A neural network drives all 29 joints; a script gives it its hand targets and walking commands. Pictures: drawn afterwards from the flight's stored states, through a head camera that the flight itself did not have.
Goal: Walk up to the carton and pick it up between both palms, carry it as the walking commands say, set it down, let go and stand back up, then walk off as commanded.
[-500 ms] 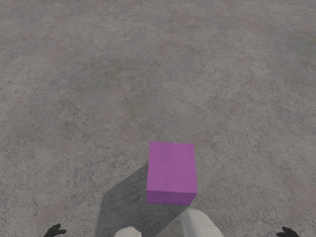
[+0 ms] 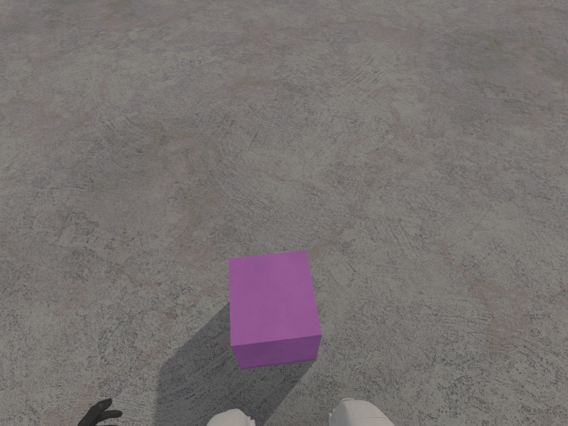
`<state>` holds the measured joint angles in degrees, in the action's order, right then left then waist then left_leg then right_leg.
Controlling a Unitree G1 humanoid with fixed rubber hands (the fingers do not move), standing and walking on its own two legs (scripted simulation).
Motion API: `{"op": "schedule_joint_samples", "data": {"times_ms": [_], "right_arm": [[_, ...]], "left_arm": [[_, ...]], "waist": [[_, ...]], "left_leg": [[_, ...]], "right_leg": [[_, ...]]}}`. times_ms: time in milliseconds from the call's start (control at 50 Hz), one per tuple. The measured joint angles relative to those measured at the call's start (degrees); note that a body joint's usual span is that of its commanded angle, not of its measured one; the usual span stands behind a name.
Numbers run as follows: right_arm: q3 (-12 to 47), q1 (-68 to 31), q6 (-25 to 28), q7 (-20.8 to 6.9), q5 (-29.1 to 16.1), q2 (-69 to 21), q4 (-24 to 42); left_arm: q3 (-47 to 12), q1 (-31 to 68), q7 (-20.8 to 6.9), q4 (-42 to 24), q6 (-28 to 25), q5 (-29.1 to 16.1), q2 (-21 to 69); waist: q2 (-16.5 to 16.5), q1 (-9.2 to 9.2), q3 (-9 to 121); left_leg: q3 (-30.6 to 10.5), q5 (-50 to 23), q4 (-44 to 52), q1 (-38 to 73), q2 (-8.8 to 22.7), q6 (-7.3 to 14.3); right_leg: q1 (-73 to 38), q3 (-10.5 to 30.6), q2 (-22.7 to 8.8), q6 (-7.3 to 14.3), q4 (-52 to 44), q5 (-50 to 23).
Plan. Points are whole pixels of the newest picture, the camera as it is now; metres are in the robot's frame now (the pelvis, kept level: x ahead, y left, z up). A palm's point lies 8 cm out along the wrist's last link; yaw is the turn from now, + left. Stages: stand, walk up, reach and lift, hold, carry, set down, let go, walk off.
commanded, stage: walk up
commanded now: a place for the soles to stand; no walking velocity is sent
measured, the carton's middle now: (273, 310) +0.51 +0.05 -0.60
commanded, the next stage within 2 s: none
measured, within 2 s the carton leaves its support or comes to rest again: neither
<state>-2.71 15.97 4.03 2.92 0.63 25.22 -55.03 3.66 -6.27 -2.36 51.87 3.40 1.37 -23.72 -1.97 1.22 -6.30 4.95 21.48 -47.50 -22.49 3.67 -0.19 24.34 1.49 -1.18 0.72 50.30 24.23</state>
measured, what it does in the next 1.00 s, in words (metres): stands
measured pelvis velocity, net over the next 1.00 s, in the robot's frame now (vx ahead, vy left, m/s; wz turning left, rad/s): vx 0.02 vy -0.03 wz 0.10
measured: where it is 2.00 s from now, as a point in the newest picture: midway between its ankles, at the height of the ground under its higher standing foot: outside the picture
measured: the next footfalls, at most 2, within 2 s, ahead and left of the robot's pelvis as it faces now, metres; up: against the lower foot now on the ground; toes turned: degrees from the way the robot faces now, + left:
none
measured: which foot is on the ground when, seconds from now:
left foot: down 0.00-1.00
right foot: down 0.00-1.00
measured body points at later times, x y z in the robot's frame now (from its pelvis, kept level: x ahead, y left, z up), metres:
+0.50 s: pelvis +0.02 -0.04 +0.02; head +0.06 -0.04 +0.46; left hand +0.12 +0.26 -0.11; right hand +0.10 -0.38 -0.10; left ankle +0.02 +0.12 -0.70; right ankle +0.03 -0.13 -0.70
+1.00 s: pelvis +0.02 -0.03 +0.01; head +0.04 -0.03 +0.46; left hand +0.07 +0.29 -0.11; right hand +0.13 -0.36 -0.10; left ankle +0.02 +0.11 -0.70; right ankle +0.04 -0.14 -0.70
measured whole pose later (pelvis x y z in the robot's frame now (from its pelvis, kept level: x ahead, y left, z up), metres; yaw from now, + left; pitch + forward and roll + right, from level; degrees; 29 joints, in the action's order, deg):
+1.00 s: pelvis +0.02 -0.03 +0.01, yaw +6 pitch -2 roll +1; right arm -1.5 9.8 1.3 1.5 1.4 24.0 -58.1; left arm 3.2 -8.4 -1.3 57.5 0.2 1.2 -21.8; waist -0.7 -0.2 -4.9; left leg 0.3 20.9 -43.2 -19.9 2.7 -0.1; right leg 18.9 -2.9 -1.5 0.9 44.4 23.3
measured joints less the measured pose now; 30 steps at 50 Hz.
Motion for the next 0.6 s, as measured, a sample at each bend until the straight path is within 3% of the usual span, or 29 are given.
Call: {"op": "schedule_joint_samples", "data": {"times_ms": [60,100,180,220,300,420,520,600], "right_arm": [[1.2,0.7,0.2,-0.1,0.7,-1.4,-0.6],[1.6,0.4,-0.3,-0.4,0.8,-2.0,-1.1],[1.5,-0.1,-1.0,-0.4,0.2,-2.4,-2.1],[1.2,-0.5,-0.8,-0.4,0.2,-2.2,-2.5],[1.1,-0.9,-0.1,-0.1,0.4,-2.0,-3.0],[1.1,-2.5,-1.0,0.4,-0.1,-0.7,-4.0],[1.1,-4.5,-0.1,0.2,0.2,-0.9,-3.5],[1.2,-5.8,-0.6,0.2,-0.1,-0.9,-3.0]], "left_arm": [[0.0,0.1,0.1,1.0,0.0,0.0,0.4],[0.3,0.3,0.0,2.2,-1.0,0.2,0.9],[0.5,0.3,-0.3,3.1,-1.7,0.5,1.8],[0.4,0.5,-0.2,3.1,-1.5,0.3,2.3],[0.1,0.8,0.1,3.5,-1.1,0.1,2.8],[-0.1,1.6,0.6,3.9,-2.1,-0.1,4.2],[-0.2,2.0,0.8,4.3,-1.6,-0.5,3.9],[0.2,2.6,1.0,4.6,-1.7,-0.5,3.2]], "waist": [[-0.3,0.72,1.2],[0.5,0.81,1.2],[0.8,0.78,2.0],[0.8,0.32,1.8],[-0.1,-0.12,1.9],[1.0,-0.54,1.1],[0.5,-0.94,0.5],[1.3,-1.33,0.5]], "left_leg": [[-0.5,1.7,-0.3,0.4,0.5,-1.0],[-1.6,1.9,-0.1,1.0,1.7,-1.8],[-3.8,5.6,0.2,1.0,0.4,1.2],[-4.3,1.8,2.3,1.7,-0.2,1.6],[-4.3,-0.6,5.3,3.0,-0.7,-1.3],[-5.7,-0.1,6.0,3.6,-0.5,0.8],[-5.1,-1.5,7.9,4.4,-0.4,-2.8],[-5.7,-0.8,5.6,3.0,0.7,-2.1]], "right_leg": [[-0.2,-0.4,0.5,0.9,0.7,3.9],[-1.6,-1.8,1.2,0.9,-1.7,-1.2],[-2.2,-3.2,1.4,1.6,-3.1,-1.2],[-2.5,-3.2,1.3,1.8,-3.3,-1.0],[-2.6,-3.2,0.6,2.1,-3.5,-0.6],[-4.8,-5.0,0.8,2.3,-6.2,-1.2],[-5.2,-5.2,0.2,1.9,-6.9,-1.3],[-5.4,-6.1,1.2,2.0,-7.5,-1.6]]}}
